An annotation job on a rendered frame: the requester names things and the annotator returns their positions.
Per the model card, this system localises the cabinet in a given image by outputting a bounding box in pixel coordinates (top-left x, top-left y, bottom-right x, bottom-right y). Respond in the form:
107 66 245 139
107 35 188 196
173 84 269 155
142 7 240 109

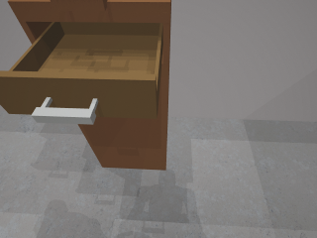
7 0 171 171

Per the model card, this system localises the handle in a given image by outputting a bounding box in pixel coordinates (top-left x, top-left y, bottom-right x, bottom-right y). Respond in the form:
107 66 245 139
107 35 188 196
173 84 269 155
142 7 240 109
31 97 99 125
50 0 107 11

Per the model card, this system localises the drawer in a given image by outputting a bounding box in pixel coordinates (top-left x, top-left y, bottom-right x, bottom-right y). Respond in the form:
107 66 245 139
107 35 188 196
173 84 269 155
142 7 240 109
0 22 163 119

